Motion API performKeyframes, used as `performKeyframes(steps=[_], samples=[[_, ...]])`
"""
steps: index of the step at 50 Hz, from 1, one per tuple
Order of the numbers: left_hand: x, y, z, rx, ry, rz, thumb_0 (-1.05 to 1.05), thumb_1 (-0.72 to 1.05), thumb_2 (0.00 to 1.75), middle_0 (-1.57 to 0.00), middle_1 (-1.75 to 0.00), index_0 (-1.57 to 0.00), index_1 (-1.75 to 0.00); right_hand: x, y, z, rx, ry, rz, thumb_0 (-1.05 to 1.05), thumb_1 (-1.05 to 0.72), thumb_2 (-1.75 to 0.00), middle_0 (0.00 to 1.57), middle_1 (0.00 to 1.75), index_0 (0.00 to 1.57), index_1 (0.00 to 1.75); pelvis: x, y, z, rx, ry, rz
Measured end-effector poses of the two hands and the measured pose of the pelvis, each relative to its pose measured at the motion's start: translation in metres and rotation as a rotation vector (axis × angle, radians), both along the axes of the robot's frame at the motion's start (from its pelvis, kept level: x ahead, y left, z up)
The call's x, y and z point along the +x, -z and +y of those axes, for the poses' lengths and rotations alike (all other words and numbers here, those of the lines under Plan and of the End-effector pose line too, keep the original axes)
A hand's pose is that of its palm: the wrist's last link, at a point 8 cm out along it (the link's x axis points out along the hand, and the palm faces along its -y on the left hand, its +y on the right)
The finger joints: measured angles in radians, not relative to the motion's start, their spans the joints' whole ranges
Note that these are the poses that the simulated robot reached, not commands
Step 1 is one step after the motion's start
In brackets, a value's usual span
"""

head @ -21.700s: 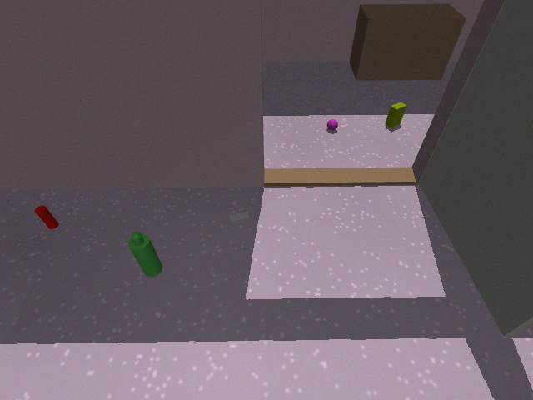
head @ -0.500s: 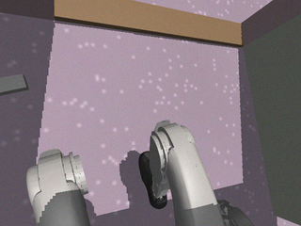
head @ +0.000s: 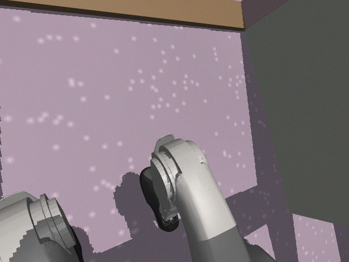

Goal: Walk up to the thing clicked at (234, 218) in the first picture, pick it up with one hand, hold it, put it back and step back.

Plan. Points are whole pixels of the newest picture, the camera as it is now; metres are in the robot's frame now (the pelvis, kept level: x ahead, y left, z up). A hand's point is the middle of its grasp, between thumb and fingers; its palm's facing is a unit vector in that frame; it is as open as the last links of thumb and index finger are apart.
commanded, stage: rest palm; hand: left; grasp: from above
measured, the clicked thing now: out of the picture +0.50 +0.30 -0.30
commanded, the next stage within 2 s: close in 0.90 s
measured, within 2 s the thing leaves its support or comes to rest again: neither
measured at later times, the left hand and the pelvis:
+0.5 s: hand out of the picture +0.48 +0.30 -0.26, palm faces -0.45 -0.15 -0.88, open 12.8 cm; pelvis +0.00 +0.00 +0.00, yaw -2 degrees
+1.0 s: hand out of the picture +0.48 +0.29 -0.27, palm faces -0.45 -0.15 -0.88, open 12.4 cm; pelvis +0.00 +0.00 +0.00, yaw -3 degrees
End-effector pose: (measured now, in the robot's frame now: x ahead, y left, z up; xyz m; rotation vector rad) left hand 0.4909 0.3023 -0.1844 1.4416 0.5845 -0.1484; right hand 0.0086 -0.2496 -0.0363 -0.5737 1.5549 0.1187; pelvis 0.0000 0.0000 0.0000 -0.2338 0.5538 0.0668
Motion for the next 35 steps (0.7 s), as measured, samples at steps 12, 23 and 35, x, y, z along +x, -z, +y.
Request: performKeyframes(steps=[12, 23, 35], samples=[[0.005, 0.01, 0.006, -0.01, -0.004, 0.016, 0.0, -0.3, 0.81, -0.28, -0.77, -0.26, -0.78, 0.004, -0.006, 0.007, 0.021, -0.028, 0.031, 0.0, -0.9, -0.9, 0.2, 0.3, 0.21, 0.3, 0.007, 0.0, 0.003, -0.027, 0.007, -0.003], [-0.004, 0.014, 0.003, -0.017, 0.023, 0.014, 0.0, -0.28, 0.79, -0.29, -0.77, -0.28, -0.77, 0.018, -0.008, 0.007, 0.028, -0.09, -0.012, 0.0, -0.9, -0.9, 0.2, 0.3, 0.2, 0.3, 0.002, -0.001, 0.004, -0.035, 0.007, -0.027], [-0.006, 0.021, -0.006, -0.004, 0.033, 0.011, 0.0, -0.23, 0.75, -0.32, -0.76, -0.31, -0.76, 0.01, -0.011, 0.01, 0.048, -0.108, -0.008, 0.0, -0.9, -0.9, 0.2, 0.3, 0.2, 0.3, -0.003, -0.001, 0.004, -0.036, 0.012, -0.048]])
